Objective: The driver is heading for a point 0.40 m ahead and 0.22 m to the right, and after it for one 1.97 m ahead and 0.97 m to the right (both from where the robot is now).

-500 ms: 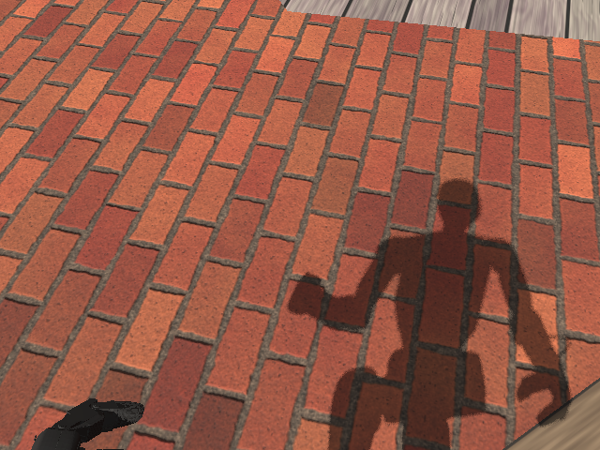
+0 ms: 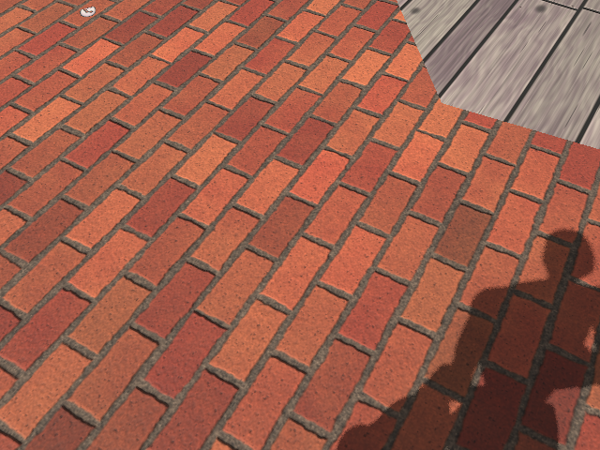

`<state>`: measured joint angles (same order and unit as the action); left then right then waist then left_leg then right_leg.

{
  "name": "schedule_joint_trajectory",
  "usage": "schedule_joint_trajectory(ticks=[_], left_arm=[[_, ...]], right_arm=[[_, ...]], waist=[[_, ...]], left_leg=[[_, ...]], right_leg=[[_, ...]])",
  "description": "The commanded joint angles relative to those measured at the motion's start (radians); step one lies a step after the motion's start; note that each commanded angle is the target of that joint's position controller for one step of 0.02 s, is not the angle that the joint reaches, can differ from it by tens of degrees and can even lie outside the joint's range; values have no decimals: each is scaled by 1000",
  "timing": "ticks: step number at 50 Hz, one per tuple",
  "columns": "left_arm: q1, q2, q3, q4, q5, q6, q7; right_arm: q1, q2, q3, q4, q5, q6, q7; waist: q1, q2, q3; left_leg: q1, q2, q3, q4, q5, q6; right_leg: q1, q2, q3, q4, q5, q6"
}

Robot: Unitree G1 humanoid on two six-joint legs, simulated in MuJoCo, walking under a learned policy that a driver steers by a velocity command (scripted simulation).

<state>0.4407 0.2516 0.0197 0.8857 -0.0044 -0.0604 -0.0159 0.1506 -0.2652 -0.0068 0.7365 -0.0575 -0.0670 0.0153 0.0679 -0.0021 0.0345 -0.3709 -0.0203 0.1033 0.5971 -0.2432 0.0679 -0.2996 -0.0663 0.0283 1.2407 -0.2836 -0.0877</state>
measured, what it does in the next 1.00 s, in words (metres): walks ahead, turning right: right foot, then left foot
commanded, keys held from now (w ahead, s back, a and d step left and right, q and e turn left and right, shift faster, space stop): w+e+shift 0.86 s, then w+shift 0.14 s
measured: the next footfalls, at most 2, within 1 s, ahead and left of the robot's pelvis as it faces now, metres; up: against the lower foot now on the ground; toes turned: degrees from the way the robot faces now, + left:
right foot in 0.34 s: +0.50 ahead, -0.11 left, +0.00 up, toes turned -21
left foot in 0.74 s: +0.95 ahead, -0.14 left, +0.00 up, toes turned -43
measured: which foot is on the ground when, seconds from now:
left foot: down 0.00-0.34, up 0.36-0.72, down 0.74-1.00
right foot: up 0.00-0.32, down 0.34-0.76, up 0.78-1.00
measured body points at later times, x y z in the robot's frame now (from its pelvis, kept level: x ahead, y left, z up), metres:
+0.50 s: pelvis +0.46 -0.09 -0.01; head +0.48 -0.08 +0.44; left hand +0.58 +0.18 -0.14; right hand +0.55 -0.37 -0.08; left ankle +0.50 +0.09 -0.62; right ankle +0.46 -0.09 -0.73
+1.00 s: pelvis +0.88 -0.25 +0.01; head +0.89 -0.26 +0.46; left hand +1.23 -0.27 -0.05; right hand +0.63 -0.42 -0.10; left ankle +0.92 -0.11 -0.73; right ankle +0.83 -0.37 -0.64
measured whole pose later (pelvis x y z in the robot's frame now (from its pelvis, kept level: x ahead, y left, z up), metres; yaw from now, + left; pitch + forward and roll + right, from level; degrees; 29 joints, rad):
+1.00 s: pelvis +0.88 -0.25 +0.01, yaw -52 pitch +2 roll +3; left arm 0.07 0.36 0.05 0.63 0.04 0.00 -0.07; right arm 0.47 -0.33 -0.06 0.85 -0.03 -0.10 0.00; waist -0.07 -0.06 -0.01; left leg -0.06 0.00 0.16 0.34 -0.31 -0.02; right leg -0.73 -0.02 0.04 1.18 -0.18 -0.09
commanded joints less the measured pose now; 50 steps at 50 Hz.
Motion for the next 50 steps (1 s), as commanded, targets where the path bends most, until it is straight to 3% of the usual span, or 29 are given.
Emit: schedule_joint_trajectory(ticks=[1, 4, 7, 10, 11, 13, 15, 16, 17, 18, 19, 20, 21, 24, 27, 30, 33, 35, 36, 37, 38, 39, 40, 41, 42, 44, 45, 46, 50], left_arm=[[-2, 73, 23, -68, 15, 20, -18], [-128, 51, 29, -106, 24, 56, -35], [-266, 29, 15, -166, 15, 53, -51], [-364, 44, 4, -206, 17, 46, -71], [-386, 53, 4, -213, 18, 45, -76], [-326, 91, 12, -196, 17, 46, -73], [-49, 168, 43, -126, 16, 53, -57], [167, 220, 74, -60, 17, 53, -39], [187, 255, 100, -40, 4, 52, -13], [86, 332, 113, -49, 6, 63, -4], [31, 390, 128, -105, 20, 69, -2], [-1, 317, 120, -126, 24, 66, 7], [-39, 255, 105, -114, 23, 60, 11], [-95, 203, 81, -115, 13, 14, 19], [-93, 218, 86, -126, 9, -16, 13], [-51, 231, 100, -122, -1, -17, 0], [-23, 245, 111, -119, -3, -13, 1], [-49, 275, 119, -130, 5, -12, 9], [-83, 309, 124, -137, 12, -13, 6], [-147, 296, 119, -154, 18, -22, 2], [-170, 134, 75, -190, 27, -34, 6], [-17, 58, 41, -261, -33, -29, 1], [-87, 147, 43, -213, 5, -4, 14], [-160, 180, 52, -217, 25, 7, 2], [-198, 179, 54, -218, 32, 17, -12], [-247, 125, 38, -255, 49, 39, -44], [-272, 95, 28, -270, 50, 47, -51], [-273, 81, 19, -289, 48, 53, -56], [-394, 101, 3, -342, 44, 49, -61]], right_arm=[[139, -106, -48, 12, 23, -32, -13], [160, -71, -44, 56, 49, -61, -7], [168, -56, -39, 79, 39, -74, -6], [178, -103, -44, 91, 42, -75, -21], [196, -124, -46, 96, 44, -75, -28], [219, -187, -58, 93, 42, -59, -49], [149, -252, -79, 64, 27, -23, -65], [96, -263, -84, 42, 18, -4, -62], [85, -204, -75, 52, 17, 3, -38], [115, -44, -29, -20, -6, -18, -26], [137, -71, -18, -124, 20, -47, -22], [67, -130, -18, -120, 10, -70, -21], [43, -149, -22, -111, 13, -75, -19], [46, -115, -7, -107, -19, -13, -21], [-105, -80, 11, -181, -7, 9, -4], [-209, -45, 26, -218, 26, 4, 6], [-236, -80, 16, -235, 35, -3, 0], [-123, -143, -11, -203, 35, -8, -15], [28, -192, -34, -167, 40, -13, -28], [253, -237, -58, -115, 35, -17, -47], [462, -298, -80, -76, 4, -22, -66], [313, -375, -96, -99, -21, -17, -54], [169, -250, -86, -136, -11, -8, -45], [120, -172, -66, -136, 0, -4, -41], [127, -138, -58, -109, -3, -2, -36], [196, -114, -49, -33, 9, -18, -34], [227, -85, -42, 2, 21, -29, -25], [231, -91, -42, 13, 28, -42, -15], [216, -121, -46, 43, 24, -67, 0]], waist=[[-60, 76, -34], [-45, 61, 49], [-43, 79, 91], [-36, 35, 112], [-39, 30, 103], [5, 76, 34], [159, 125, -109], [251, 101, -188], [233, -35, -145], [69, -262, -80], [35, -251, -286], [38, -47, -170], [-17, 74, -48], [-118, 127, 50], [-89, 77, 87], [-13, 7, 45], [17, -43, 2], [-41, -51, -81], [-132, -44, -172], [-260, -30, -267], [-304, 162, -383], [-122, 514, -473], [-130, 256, -299], [-133, 130, -189], [-127, 37, -121], [-105, 72, -43], [-97, 74, -22], [-76, 97, -18], [-48, 65, 64]], left_leg=[[269, 293, -318, -407, -18, 69], [252, 253, -132, -473, 151, 29], [227, 181, 63, -491, 392, -5], [265, 174, 170, -512, 604, -39], [301, 180, 188, -487, 793, -53], [413, 209, 194, -334, 1215, -72], [407, 254, 167, 18, 1429, -67], [296, 258, 132, 331, 1308, -49], [114, 107, 135, 742, 514, -47], [-283, -41, 47, 1104, -269, -78], [-496, -42, -169, 1163, -258, -81], [-545, 22, -211, 1056, -174, -69], [-496, 66, -209, 931, -102, -71], [-297, 141, -194, 714, -123, -127], [-193, 151, -123, 401, 21, -154], [-88, 94, -91, 117, 303, -133], [-37, 54, -111, -29, 334, -108], [116, 6, -127, -80, 226, -93], [272, -3, -123, -70, 128, -83], [517, 54, -149, -42, 45, -67], [744, 300, -402, -65, -322, -59], [820, 526, -1046, -347, -572, 43], [663, 465, -982, -376, -729, 64], [538, 415, -766, -347, -576, 55], [437, 374, -608, -345, -363, 44], [317, 312, -409, -370, -160, 22], [298, 284, -343, -390, -87, 8], [284, 297, -313, -402, -17, 18], [221, 252, -99, -504, 201, 33]], right_leg=[[-328, -77, 38, 50, 57, 7], [-431, -102, 16, 11, 116, 20], [-442, -70, -59, -142, 288, 9], [-346, -21, -155, -394, 396, -35], [-291, 19, -201, -456, 420, -52], [-176, 103, -256, -494, 365, -81], [105, 161, -231, -477, 222, -122], [331, 165, -157, -518, 130, -162], [436, 127, -54, -613, 85, -204], [534, -9, 264, -556, 332, -280], [693, -158, 722, -851, -34, -445], [581, -190, 815, -1023, -232, -392], [403, -164, 742, -1045, -205, -337], [28, -36, 491, -1052, 39, -288], [-132, 62, 350, -1092, 178, -259], [-64, 106, 308, -1062, 363, -185], [99, 66, 351, -991, 506, -142], [184, 61, 372, -831, 713, -96], [185, 73, 360, -647, 784, -74], [63, 108, 328, -389, 710, -53], [-129, 172, 249, -36, 78, -59], [-403, 230, 139, 178, -241, -31], [-495, 123, 110, 223, -108, -41], [-490, 80, 75, 170, -27, -32], [-463, 46, 64, 133, 0, -22], [-444, -2, 68, 88, 8, -10], [-453, -9, 72, 80, 19, -10], [-469, -10, 79, 60, 35, -7], [-479, 19, 67, -178, 198, 4]])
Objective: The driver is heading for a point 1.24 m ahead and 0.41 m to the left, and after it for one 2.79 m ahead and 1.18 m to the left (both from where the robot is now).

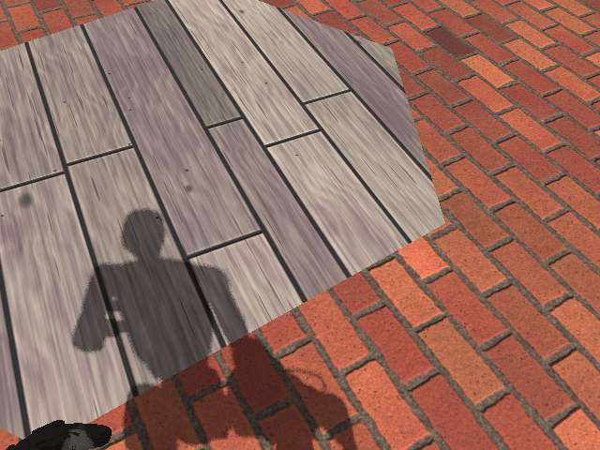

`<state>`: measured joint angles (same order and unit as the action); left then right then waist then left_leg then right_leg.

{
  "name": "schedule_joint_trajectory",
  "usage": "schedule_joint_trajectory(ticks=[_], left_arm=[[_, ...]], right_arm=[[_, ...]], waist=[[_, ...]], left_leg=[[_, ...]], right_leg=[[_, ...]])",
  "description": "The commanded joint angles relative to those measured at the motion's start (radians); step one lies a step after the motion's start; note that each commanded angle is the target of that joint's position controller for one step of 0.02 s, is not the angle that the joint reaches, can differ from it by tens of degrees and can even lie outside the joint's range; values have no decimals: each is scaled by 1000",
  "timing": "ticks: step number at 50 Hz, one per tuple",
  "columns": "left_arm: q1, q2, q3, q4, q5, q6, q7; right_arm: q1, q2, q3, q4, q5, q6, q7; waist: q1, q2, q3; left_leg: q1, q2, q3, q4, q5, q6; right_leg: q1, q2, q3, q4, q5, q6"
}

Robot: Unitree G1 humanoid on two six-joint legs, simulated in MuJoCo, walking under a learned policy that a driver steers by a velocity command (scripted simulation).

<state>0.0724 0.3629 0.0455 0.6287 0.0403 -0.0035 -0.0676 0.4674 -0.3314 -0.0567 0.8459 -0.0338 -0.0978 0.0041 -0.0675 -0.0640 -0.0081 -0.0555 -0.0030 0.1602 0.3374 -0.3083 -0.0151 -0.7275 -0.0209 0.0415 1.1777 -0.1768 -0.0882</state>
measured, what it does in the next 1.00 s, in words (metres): walks ahead, turning left: right foot, then left foot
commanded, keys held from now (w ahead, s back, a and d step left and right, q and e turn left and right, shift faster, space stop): w+shift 0.02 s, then w+q+shift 0.98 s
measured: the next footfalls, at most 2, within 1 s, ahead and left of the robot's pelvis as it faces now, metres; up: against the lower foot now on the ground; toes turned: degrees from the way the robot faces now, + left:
right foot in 0.18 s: +0.36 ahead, -0.09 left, +0.00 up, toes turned -3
left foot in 0.62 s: +0.77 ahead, +0.12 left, +0.00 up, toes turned +23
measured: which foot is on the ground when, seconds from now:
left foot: down 0.00-0.20, up 0.22-0.60, down 0.62-1.00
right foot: up 0.00-0.16, down 0.18-0.62, up 0.64-1.00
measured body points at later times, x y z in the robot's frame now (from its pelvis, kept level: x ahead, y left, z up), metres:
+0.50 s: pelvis +0.46 +0.01 -0.01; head +0.48 +0.01 +0.44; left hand +0.37 +0.28 -0.14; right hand +0.68 -0.22 -0.11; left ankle +0.62 +0.15 -0.67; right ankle +0.32 -0.09 -0.74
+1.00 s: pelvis +0.92 +0.16 -0.01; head +0.95 +0.18 +0.44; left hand +1.03 +0.48 -0.06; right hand +1.07 -0.11 -0.12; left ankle +0.74 +0.11 -0.74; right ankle +1.19 +0.13 -0.70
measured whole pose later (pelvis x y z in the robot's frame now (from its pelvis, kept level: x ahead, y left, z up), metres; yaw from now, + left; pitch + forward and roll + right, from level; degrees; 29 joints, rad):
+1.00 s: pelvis +0.92 +0.16 -0.01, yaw +39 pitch +3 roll -1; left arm -0.04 0.26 -0.04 0.56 0.03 -0.06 -0.02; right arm 0.46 -0.33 -0.09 0.82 0.00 -0.06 0.01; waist -0.14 0.00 0.03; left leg 0.08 -0.17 -0.27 0.31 -0.39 0.16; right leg -0.66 -0.08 0.08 0.57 0.02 0.04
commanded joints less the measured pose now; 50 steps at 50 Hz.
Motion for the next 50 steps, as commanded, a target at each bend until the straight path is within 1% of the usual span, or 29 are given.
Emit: schedule_joint_trajectory(ticks=[1, 4, 6, 8, 9, 10, 11, 12, 13, 14, 16, 20, 21, 22, 25, 27, 29, 31, 32, 33, 34, 35, 36, 38, 40, 42, 45, 48, 50], left_arm=[[-67, -6, -28, -93, -1, -13, -16], [-186, -31, -50, -124, -3, -34, -31], [-156, -8, -44, -102, 7, -41, -13], [125, 54, -12, -18, 16, -49, 20], [318, 103, 12, 43, 28, -54, 41], [416, 198, 36, 75, 42, -60, 63], [386, 230, 48, 50, 41, -59, 70], [331, 151, 42, 59, 21, -59, 70], [271, 88, 25, 79, 15, -70, 67], [236, 49, 21, 96, 13, -81, 63], [223, 4, 10, 119, -4, -97, 66], [244, -38, 4, 171, -29, -131, 60], [231, -57, -1, 180, -24, -132, 60], [241, -31, 3, 181, -23, -140, 59], [252, 2, 8, 197, -25, -140, 73], [283, 65, 17, 200, -26, -133, 91], [246, 143, 40, 178, -16, -100, 109], [156, 161, 50, 144, -4, -63, 103], [111, 63, 33, 140, -5, -68, 80], [252, -17, 0, 11, -14, -92, 70], [192, 20, -13, -8, -2, -121, 74], [140, 43, -13, -6, -3, -136, 74], [102, 30, -16, -9, 5, -131, 75], [127, 16, -29, -1, 34, -85, 76], [109, -5, -36, -9, 39, -51, 69], [-38, -22, -50, -82, 24, -51, 57], [-153, -48, -63, -120, -3, -58, 47], [-187, -21, -56, -141, -15, -67, 52], [-92, 30, -35, -116, -16, -72, 64]], right_arm=[[-88, -59, 4, -55, 4, -37, 13], [8, -105, 2, -2, 14, -26, 9], [36, -156, -2, 28, 21, -15, 4], [12, -215, -11, 39, 19, 0, -10], [-27, -205, -9, 26, 28, 3, -11], [11, -67, 15, -13, 13, 3, -1], [103, -12, 23, -55, 62, 4, 3], [-42, -98, 2, -62, 50, 12, -4], [-88, -64, 8, -73, 48, 11, 3], [-86, -34, 13, -55, 43, 19, 10], [-37, 5, 14, -30, 23, 57, 27], [-223, 38, 13, -97, 12, 93, 51], [-249, 42, 14, -98, 20, 95, 55], [-286, 65, 27, -135, 22, 92, 62], [-399, 31, 32, -167, 18, 83, 82], [-385, 6, 29, -165, 17, 79, 87], [-186, -56, 6, -115, 25, 85, 74], [189, -153, -49, -5, 24, 89, 40], [118, -193, -79, -8, 55, 104, 19], [-8, -323, -95, -58, 8, 116, 20], [-32, -296, -100, -104, 13, 115, 15], [-40, -217, -83, -84, 12, 106, 3], [-68, -161, -67, -60, 17, 95, 1], [-112, -130, -51, -70, 24, 59, -9], [-125, -123, -45, -82, 33, 35, -3], [-97, -134, -49, -83, 31, 23, -1], [-60, -147, -63, -84, 38, 26, 9], [-35, -163, -73, -80, 38, 28, 10], [-72, -186, -80, -93, 35, 27, 2]], waist=[[79, 108, 126], [46, 103, 165], [80, 134, 106], [232, 196, -72], [336, 187, -162], [278, -17, -303], [194, -152, -470], [213, 19, -302], [170, 23, -121], [127, 47, -37], [61, -4, 10], [44, 3, 116], [42, 6, 117], [31, -45, 129], [38, 37, 162], [14, 21, 111], [-103, -44, -18], [-271, -5, -168], [-220, 223, -60], [-2, 400, -191], [-55, 187, -264], [-21, 38, -85], [35, -57, 10], [102, -41, 65], [115, -38, 66], [74, 14, 120], [-1, 69, 88], [-30, 116, 46], [21, 121, -16]], left_leg=[[-108, 210, -96, -275, 315, 107], [-97, 225, -65, -356, 551, 131], [36, 228, -57, -224, 1053, 142], [42, 248, -73, 156, 1284, 133], [-131, 204, -73, 447, 1070, 122], [-359, 87, -100, 820, 158, 132], [-605, -6, -223, 1111, -161, 128], [-691, 52, -248, 1111, -29, 136], [-702, 82, -231, 1045, 44, 130], [-663, 112, -230, 995, 67, 118], [-578, 142, -228, 959, 76, 96], [-701, 165, -183, 869, 185, 82], [-698, 133, -148, 831, 244, 89], [-676, 147, -136, 751, 308, 97], [-580, 88, -26, 498, 418, 140], [-462, 0, 47, 413, 431, 175], [-252, -72, 54, 424, 299, 205], [159, -98, -53, 360, 140, 268], [219, -35, -211, 267, 103, 303], [459, 193, -781, 142, 112, 516], [468, 263, -1005, -59, -135, 544], [283, 253, -971, -133, -182, 474], [103, 194, -846, -135, -104, 404], [-134, 114, -697, -128, 83, 384], [-261, 35, -574, -149, 114, 366], [-338, 7, -546, -180, 223, 358], [-268, -34, -515, -152, 379, 289], [-122, 6, -556, -86, 533, 251], [-69, 10, -579, 33, 699, 206]], right_leg=[[-6, -14, 1, -224, 140, 0], [171, 20, -116, -462, 166, -35], [284, 71, -170, -520, 97, -58], [605, 108, -115, -557, -22, -80], [876, 37, -40, -614, -5, -87], [1112, -245, 256, -616, -256, -68], [1236, -452, 731, -789, -405, -127], [1081, -382, 607, -849, -377, -107], [910, -340, 449, -878, -256, -102], [782, -298, 337, -919, -143, -87], [632, -256, 172, -983, -69, -60], [598, -195, -87, -1066, 168, -9], [600, -127, -181, -1070, 246, 20], [571, -154, -213, -1066, 341, 15], [617, -134, -322, -1099, 530, 48], [723, -159, -343, -996, 974, 68], [785, -198, -328, -721, 1294, 76], [611, -195, -284, -136, 1098, 48], [348, 26, -264, 304, 82, 72], [-68, 112, -101, 592, -319, 125], [-150, 61, 53, 566, -262, 102], [-158, 7, 64, 438, -203, 96], [-79, -45, 58, 299, -173, 97], [50, -88, 52, 180, -179, 129], [124, -114, 18, 37, -180, 156], [142, -114, -21, -173, -48, 171], [219, -53, -50, -455, 217, 155], [270, -13, -32, -596, 263, 131], [431, 30, -15, -666, 191, 115]])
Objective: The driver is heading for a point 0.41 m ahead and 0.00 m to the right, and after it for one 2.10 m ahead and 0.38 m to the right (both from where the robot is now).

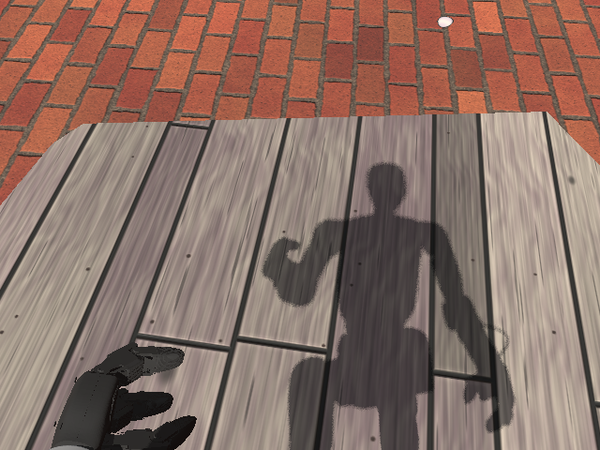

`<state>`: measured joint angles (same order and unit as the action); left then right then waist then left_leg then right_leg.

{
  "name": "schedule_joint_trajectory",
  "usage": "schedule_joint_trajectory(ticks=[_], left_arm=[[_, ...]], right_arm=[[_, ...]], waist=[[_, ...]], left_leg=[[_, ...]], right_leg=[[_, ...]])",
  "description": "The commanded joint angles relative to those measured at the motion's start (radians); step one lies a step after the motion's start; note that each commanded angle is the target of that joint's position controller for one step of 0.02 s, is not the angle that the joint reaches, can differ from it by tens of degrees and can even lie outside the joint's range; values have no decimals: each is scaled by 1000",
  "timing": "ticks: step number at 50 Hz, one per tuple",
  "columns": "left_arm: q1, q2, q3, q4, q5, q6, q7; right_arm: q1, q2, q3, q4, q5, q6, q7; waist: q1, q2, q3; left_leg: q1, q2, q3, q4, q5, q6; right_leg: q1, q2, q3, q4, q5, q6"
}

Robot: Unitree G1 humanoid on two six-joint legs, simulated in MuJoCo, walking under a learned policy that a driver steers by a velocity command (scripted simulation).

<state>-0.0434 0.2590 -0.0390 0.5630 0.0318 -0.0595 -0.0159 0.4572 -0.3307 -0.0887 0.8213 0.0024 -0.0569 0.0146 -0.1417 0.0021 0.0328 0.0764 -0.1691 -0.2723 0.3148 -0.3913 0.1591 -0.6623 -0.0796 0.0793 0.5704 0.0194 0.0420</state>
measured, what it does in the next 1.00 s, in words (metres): walks ahead, turning right: right foot, then left foot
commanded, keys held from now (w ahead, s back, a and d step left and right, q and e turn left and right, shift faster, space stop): w+q+shift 0.14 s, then w+shift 0.06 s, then e+shift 0.80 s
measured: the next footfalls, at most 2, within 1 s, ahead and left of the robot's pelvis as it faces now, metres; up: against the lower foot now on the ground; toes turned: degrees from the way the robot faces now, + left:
right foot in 0.06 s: +0.26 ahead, -0.17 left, +0.00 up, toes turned +7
left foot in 0.44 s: +0.55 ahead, +0.13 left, +0.00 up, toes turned +7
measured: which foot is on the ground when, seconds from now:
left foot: down 0.00-0.06, up 0.08-0.42, down 0.44-0.88, up 0.90-1.00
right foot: up 0.00-0.04, down 0.06-0.44, up 0.46-0.86, down 0.88-1.00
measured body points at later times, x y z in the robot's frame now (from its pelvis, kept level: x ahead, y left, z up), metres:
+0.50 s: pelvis +0.40 +0.01 -0.01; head +0.44 +0.02 +0.44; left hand +0.30 +0.28 -0.14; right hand +0.71 -0.14 -0.06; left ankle +0.51 +0.13 -0.73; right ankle +0.24 -0.17 -0.67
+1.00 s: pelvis +0.53 -0.03 +0.00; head +0.57 -0.07 +0.45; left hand +0.75 +0.22 -0.07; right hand +0.64 -0.35 -0.11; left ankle +0.53 +0.13 -0.65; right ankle +0.56 -0.13 -0.73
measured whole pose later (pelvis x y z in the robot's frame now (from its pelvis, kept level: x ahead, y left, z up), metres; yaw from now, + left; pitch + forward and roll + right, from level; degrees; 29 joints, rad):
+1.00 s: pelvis +0.53 -0.03 +0.00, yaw -17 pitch +3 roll +2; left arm 0.21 0.32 0.09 0.60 -0.01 0.02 0.00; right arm 0.03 -0.31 -0.09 0.75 0.00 -0.01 -0.02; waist 0.02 0.02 0.06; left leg -0.51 0.02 -0.01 1.14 -0.49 -0.05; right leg -0.43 0.03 0.02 0.58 -0.20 -0.05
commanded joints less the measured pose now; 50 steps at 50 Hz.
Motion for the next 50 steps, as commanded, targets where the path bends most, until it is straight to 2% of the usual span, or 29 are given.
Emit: schedule_joint_trajectory(ticks=[1, 2, 3, 4, 5, 6, 7, 8, 11, 13, 15, 16, 17, 18, 22, 23, 24, 25, 27, 29, 33, 36, 42, 43, 44, 45, 46, 48, 50], left_arm=[[156, 187, 73, -16, -12, -20, 25], [372, 227, 95, 34, -13, -23, 41], [597, 293, 124, 72, 12, -27, 64], [519, 355, 133, 55, 46, -26, 59], [382, 300, 141, 37, 37, -16, 49], [314, 191, 117, 24, 27, -10, 45], [314, 143, 106, 51, 24, -7, 41], [350, 132, 101, 91, 24, -12, 39], [421, 87, 86, 179, 4, -50, 17], [417, 106, 86, 203, -7, -71, 1], [356, 133, 89, 210, -17, -71, -8], [363, 142, 91, 222, -28, -67, -12], [358, 235, 123, 204, -92, -69, 11], [375, 273, 133, 214, -99, -71, 23], [404, 247, 132, 217, -74, -47, 36], [421, 156, 102, 172, -39, -45, 32], [628, 76, 75, 195, -55, -34, 26], [596, 191, 109, 203, -67, -17, 26], [471, 178, 121, 168, -72, 17, 49], [512, 145, 130, 165, -64, 66, 63], [426, 105, 135, 100, -52, 102, 67], [356, 94, 131, 73, -48, 98, 36], [277, 142, 158, 18, -49, 118, -11], [302, 156, 170, 24, -43, 118, -4], [366, 235, 199, 33, -35, 114, 12], [366, 383, 229, 6, -27, 110, 28], [384, 351, 214, -20, -4, 80, 12], [321, 296, 202, -23, -33, 50, 12], [216, 236, 181, -52, -54, 68, 37]], right_arm=[[-87, -219, -54, -73, -9, -16, -7], [-151, -235, -55, -87, -13, -21, -1], [-178, -124, -24, -117, -15, -35, -1], [-77, 13, 17, -180, 32, -34, 2], [-65, -53, 27, -160, 9, -14, -10], [-147, -102, 18, -145, -17, 1, -5], [-192, -106, 15, -147, -29, 10, 8], [-252, -87, 20, -167, -46, 18, 25], [-272, -5, 51, -209, -51, 40, 52], [-320, -1, 61, -236, -54, 35, 43], [-376, -2, 75, -260, -52, 17, 49], [-400, 8, 85, -256, -51, 7, 60], [-440, 12, 79, -260, 16, -27, 49], [-462, -11, 79, -270, 18, -43, 50], [-248, -127, 21, -194, -43, -44, 13], [-138, -207, 4, -186, -72, -30, -12], [-148, -187, 20, -221, -82, -13, -9], [-197, -137, 20, -241, -43, 8, -9], [-296, -59, 34, -214, 0, 16, -13], [-382, -34, 33, -201, -21, 15, -13], [-464, -50, 12, -178, -29, 1, -32], [-480, -69, 0, -161, -19, 8, -54], [-443, -115, -29, -119, 33, 29, -35], [-414, -96, -28, -104, 39, 32, -31], [-352, -75, -27, -87, 23, 37, -24], [-350, -42, -15, -141, -22, 39, -22], [-411, -58, -13, -163, -32, 38, -24], [-465, -66, -17, -167, 2, 34, -36], [-448, -83, -23, -153, -15, 37, -49]], waist=[[168, 47, -145], [302, 36, -240], [379, -71, -367], [236, -423, -467], [197, -337, -368], [208, -165, -233], [202, -53, -133], [200, -36, -84], [152, -88, 0], [127, -70, 41], [96, -85, 50], [106, -92, 29], [124, -86, 7], [113, -70, -14], [-4, -93, -165], [-20, 86, -316], [54, 260, -590], [49, 151, -594], [102, 71, -309], [189, 124, -185], [213, 113, -122], [197, 99, -141], [187, 88, -112], [194, 50, -116], [206, -109, -110], [155, -424, -97], [209, -295, -260], [185, -111, -211], [132, -95, -177]], left_leg=[[-181, 168, -139, 213, 892, 8], [-265, 137, -109, 451, 871, -14], [-426, 86, -39, 785, 547, -20], [-715, -25, 72, 1041, -116, -50], [-849, 83, 121, 1131, -23, -37], [-864, 140, 155, 1106, 62, -43], [-842, 176, 174, 1057, 98, -52], [-822, 204, 170, 1018, 104, -55], [-817, 223, 149, 962, 105, -73], [-819, 183, 138, 829, 127, -96], [-665, 164, 218, 511, 259, -112], [-534, 142, 301, 378, 349, -113], [-496, 139, 277, 354, 373, -128], [-474, 144, 246, 289, 416, -123], [-82, 169, 216, 156, 739, -61], [224, 429, 21, 285, 1249, 22], [417, 692, -262, 309, 1424, 196], [296, 614, -191, 263, 1223, 175], [42, 518, -21, 165, 962, 119], [-244, 492, 76, 45, 773, 102], [-393, 495, 229, -53, 601, 93], [-374, 476, 339, -41, 530, 61], [-239, 509, 419, 113, 473, -38], [-252, 475, 451, 210, 432, -82], [-357, 390, 502, 435, 301, -150], [-736, 216, 509, 783, -244, -256], [-813, 160, 254, 956, -312, -250], [-843, 184, 175, 937, -147, -199], [-775, 196, 159, 819, -39, -195]], right_leg=[[506, 109, -50, -41, -107, -28], [733, 77, -49, -35, -172, -41], [977, -116, 138, -34, -507, -67], [1124, -390, 733, -277, -809, -149], [1009, -385, 845, -339, -984, -194], [877, -328, 648, -316, -904, -184], [748, -284, 470, -314, -692, -169], [672, -231, 342, -324, -539, -150], [549, -193, 180, -368, -231, -160], [513, -189, 71, -376, 207, -185], [428, -98, -84, -387, 386, -153], [388, -48, -124, -396, 424, -142], [432, -75, -60, -371, 425, -182], [478, -113, -24, -361, 429, -183], [468, -32, -28, 24, 442, -75], [216, 67, -72, 395, -91, -15], [59, 136, 43, 745, -748, 13], [61, 73, 85, 796, -714, 15], [-55, 9, -5, 739, -587, 43], [57, -30, -22, 740, -526, 67], [94, -60, -43, 584, -366, 56], [182, -58, -68, 380, -183, 17], [286, 12, -169, 65, -196, -72], [356, 43, -173, -4, -148, -100], [487, 14, -56, -101, 189, -155], [684, -214, 368, -137, 524, -336], [723, -279, 526, -179, 384, -439], [665, -197, 400, -203, 177, -349], [546, -143, 329, -207, 108, -286]])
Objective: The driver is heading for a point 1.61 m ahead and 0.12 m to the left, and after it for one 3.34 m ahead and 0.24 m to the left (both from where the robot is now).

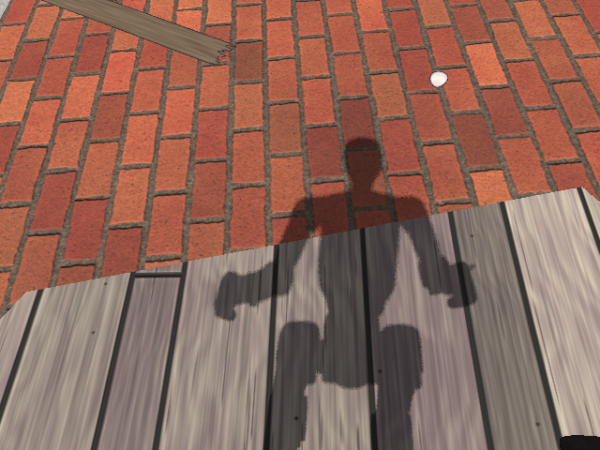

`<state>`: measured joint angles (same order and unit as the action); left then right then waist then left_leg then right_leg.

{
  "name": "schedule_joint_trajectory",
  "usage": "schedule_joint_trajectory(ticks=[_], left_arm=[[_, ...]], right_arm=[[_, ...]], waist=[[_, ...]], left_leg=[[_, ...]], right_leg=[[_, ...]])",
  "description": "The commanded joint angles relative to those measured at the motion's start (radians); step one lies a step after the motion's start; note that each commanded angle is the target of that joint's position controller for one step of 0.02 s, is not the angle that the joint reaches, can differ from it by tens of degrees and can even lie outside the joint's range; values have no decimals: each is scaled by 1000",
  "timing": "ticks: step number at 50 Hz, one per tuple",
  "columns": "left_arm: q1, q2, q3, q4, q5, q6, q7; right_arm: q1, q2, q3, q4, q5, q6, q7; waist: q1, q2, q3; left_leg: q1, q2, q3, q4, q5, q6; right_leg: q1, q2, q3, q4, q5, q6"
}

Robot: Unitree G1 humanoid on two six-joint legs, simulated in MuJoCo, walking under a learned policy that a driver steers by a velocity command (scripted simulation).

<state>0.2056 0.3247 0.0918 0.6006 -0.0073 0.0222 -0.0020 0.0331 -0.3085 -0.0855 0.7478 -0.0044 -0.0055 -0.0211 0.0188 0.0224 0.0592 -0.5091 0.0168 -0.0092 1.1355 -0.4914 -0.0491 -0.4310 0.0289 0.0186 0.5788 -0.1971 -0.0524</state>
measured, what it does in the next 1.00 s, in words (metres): walks ahead: left foot, then right foot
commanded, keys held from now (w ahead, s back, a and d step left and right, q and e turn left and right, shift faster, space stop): e+shift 0.20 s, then shift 0.06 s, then w+shift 0.04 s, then w+q+shift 0.70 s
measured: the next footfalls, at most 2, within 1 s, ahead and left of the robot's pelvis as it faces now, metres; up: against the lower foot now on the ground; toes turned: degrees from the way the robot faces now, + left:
left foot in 0.30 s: +0.15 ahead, +0.12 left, +0.00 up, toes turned -25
right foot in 0.62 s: +0.11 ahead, -0.13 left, +0.00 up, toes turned -9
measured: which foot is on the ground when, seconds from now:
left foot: up 0.00-0.28, down 0.30-0.62, up 0.64-1.00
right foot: down 0.00-0.30, up 0.32-0.60, down 0.62-1.00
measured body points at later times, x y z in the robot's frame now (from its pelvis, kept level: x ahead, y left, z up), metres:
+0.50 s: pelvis +0.08 +0.03 +0.02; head +0.09 +0.05 +0.47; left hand +0.35 +0.21 -0.05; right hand +0.03 -0.27 -0.08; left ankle +0.11 +0.14 -0.73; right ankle +0.04 -0.12 -0.67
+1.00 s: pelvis +0.31 +0.03 -0.03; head +0.35 +0.04 +0.42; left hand +0.24 +0.32 -0.15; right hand +0.60 -0.19 -0.08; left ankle +0.46 +0.14 -0.70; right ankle +0.07 -0.13 -0.73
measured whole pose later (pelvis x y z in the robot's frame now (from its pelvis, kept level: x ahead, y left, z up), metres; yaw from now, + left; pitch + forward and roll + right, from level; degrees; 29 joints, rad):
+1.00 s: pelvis +0.31 +0.03 -0.03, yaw +7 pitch +3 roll -1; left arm 0.48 0.32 0.06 0.83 0.04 -0.08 0.01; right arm -0.01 -0.34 -0.05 0.60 -0.03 0.02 0.11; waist 0.07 0.01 0.01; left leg -0.75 0.06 0.11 0.85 -0.20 0.14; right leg 0.26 -0.07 -0.29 0.19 -0.47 0.11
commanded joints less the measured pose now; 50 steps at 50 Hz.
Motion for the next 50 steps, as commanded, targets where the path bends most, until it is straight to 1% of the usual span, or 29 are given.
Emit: schedule_joint_trajectory(ticks=[1, 5, 10, 13, 14, 15, 16, 17, 18, 19, 20, 22, 24, 25, 26, 28, 29, 30, 31, 32, 33, 34, 36, 38, 42, 46, 48, 49, 50], left_arm=[[-52, 162, 48, -105, -8, -6, 33], [-40, 179, 62, -116, -10, 9, 53], [-60, 176, 66, -133, -11, 25, 47], [-89, 152, 53, -139, -11, 28, 41], [-87, 134, 43, -136, -15, 29, 39], [-47, 82, 23, -126, -6, 30, 35], [-37, 31, 2, -141, -4, 20, 30], [-35, 49, 0, -151, -16, -9, 28], [-28, 100, 8, -119, -14, -26, 24], [-21, 127, 16, -98, 7, -37, 16], [-45, 117, 14, -93, 23, -52, 13], [-107, 62, -3, -103, 32, -83, 10], [-148, 7, -21, -111, 18, -107, 12], [-106, 8, -38, -99, 82, -65, -30], [-103, -5, -36, -99, 67, -50, -43], [-75, -2, -34, -88, 33, -45, -19], [-32, 6, -31, -67, 26, -53, 4], [33, 47, -22, -46, 25, -65, 26], [154, 114, -7, -26, 31, -79, 42], [188, 235, 15, -31, 53, -77, 50], [142, 238, 32, -14, 69, -74, 51], [103, 144, 4, -17, 64, -82, 40], [71, 86, -18, -9, 56, -91, 28], [110, 84, -20, 28, 48, -102, 23], [162, 79, -16, 89, 48, -126, 12], [195, 85, -13, 143, 52, -131, 15], [199, 118, -8, 166, 52, -125, 18], [213, 148, -3, 175, 49, -119, 20], [215, 188, 6, 179, 52, -105, 22]], right_arm=[[-21, -99, -26, -76, -8, -14, -11], [-24, -46, -7, -59, 7, -17, -1], [-17, -67, -14, -55, 13, -16, 14], [46, -83, -22, -38, 9, -26, 24], [94, -87, -24, -27, 8, -29, 28], [128, -114, -34, -25, 2, -25, 26], [201, -176, -44, -14, -19, -20, 24], [177, -208, -49, -32, -42, -39, 31], [131, -157, -34, -50, -21, -49, 24], [116, -139, -25, -52, 7, -49, 15], [144, -138, -22, -52, 23, -47, 13], [212, -141, -17, -42, 34, -48, 9], [257, -128, -17, -42, 37, -42, 0], [259, -197, -42, -12, -33, -23, 29], [248, -197, -51, -22, -30, -8, 41], [239, -167, -49, -33, -19, 8, 51], [236, -141, -45, -36, -13, 10, 49], [226, -112, -41, -44, -8, 4, 44], [201, -50, -26, -72, 2, -11, 44], [161, 32, 3, -140, 23, -29, 44], [86, -31, 3, -178, 2, -31, 45], [64, -71, -9, -168, -9, -27, 54], [142, -82, -18, -129, -27, -13, 84], [122, -71, -13, -135, -32, 4, 107], [20, -59, 2, -175, -30, 19, 125], [-128, -49, 28, -222, -30, 19, 146], [-136, -31, 43, -228, -24, 18, 140], [-98, -37, 41, -217, -20, 18, 127], [2, -63, 30, -195, -15, 15, 113]], waist=[[-37, -125, -210], [-26, -112, -238], [-10, -178, -206], [-23, -203, -220], [-43, -181, -247], [-42, -63, -250], [-39, 174, -205], [-35, 286, -120], [-19, 206, -59], [-2, 144, -38], [-21, 110, -46], [-48, 74, -36], [-61, 106, -37], [-40, 118, -37], [-37, 164, -27], [-12, 161, -26], [14, 122, -38], [45, 81, -66], [106, -35, -137], [123, -248, -189], [101, -200, -148], [79, -116, -91], [26, -145, -70], [24, -150, -17], [17, -133, 52], [41, -106, 124], [20, -101, 112], [-6, -120, 57], [-69, -147, -20]], left_leg=[[-145, -11, -98, -46, 94, 8], [-59, -71, -115, -285, 156, -20], [44, -99, -132, -445, 186, -15], [168, -72, -106, -596, 245, 11], [293, -50, -93, -685, 316, 32], [423, 67, -202, -753, 216, 82], [474, 224, -486, -885, -195, 198], [384, 338, -807, -1013, -456, 319], [330, 328, -759, -1011, -421, 312], [318, 282, -657, -994, -323, 278], [317, 245, -602, -991, -248, 257], [264, 167, -501, -998, -105, 231], [226, 105, -427, -990, -10, 225], [169, 31, -362, -960, -36, 203], [118, 6, -341, -948, -13, 205], [84, 7, -371, -887, 24, 214], [34, -5, -384, -833, 31, 198], [-83, -30, -365, -746, 16, 166], [-246, -83, -277, -530, -51, 123], [-422, -139, -134, -263, -61, 89], [-475, 2, -105, -128, 63, 91], [-468, 18, -105, -70, 127, 90], [-410, 31, -70, -17, 192, 71], [-429, 49, -46, 52, 256, 66], [-480, 83, -50, 43, 350, 76], [-342, 83, 92, -193, 383, 133], [-195, 29, 173, -312, 319, 192], [-98, -31, 221, -318, 276, 220], [15, -84, 236, -312, 201, 245]], right_leg=[[284, -224, 373, -215, 333, -182], [275, -181, 393, -191, 301, -163], [206, -145, 493, -189, 146, -138], [191, -126, 493, -126, 176, -113], [124, -95, 472, -110, -15, -91], [-12, -16, 397, -3, -351, -52], [-221, 134, 179, 228, -469, -1], [-327, 85, 197, 443, -382, 20], [-329, 43, 205, 500, -296, 27], [-315, 2, 139, 513, -224, 46], [-293, -20, 97, 506, -177, 60], [-203, -23, 36, 432, -88, 80], [-92, 4, -4, 257, -82, 98], [9, 38, -39, 169, -173, 100], [94, 61, -57, 81, -222, 104], [222, 75, -64, -107, -150, 107], [349, 62, -53, -217, -34, 94], [532, 10, -26, -230, -19, 76], [733, -179, 151, -262, -187, 44], [777, -456, 505, -373, -542, -26], [632, -530, 613, -378, -605, -106], [575, -453, 517, -374, -556, -97], [505, -353, 314, -407, -410, -56], [464, -314, 178, -446, -285, -51], [469, -316, 0, -483, -114, -40], [433, -287, -196, -531, 69, -16], [454, -277, -283, -451, 505, -2], [493, -286, -296, -353, 879, -2], [527, -304, -301, -189, 1150, -1]])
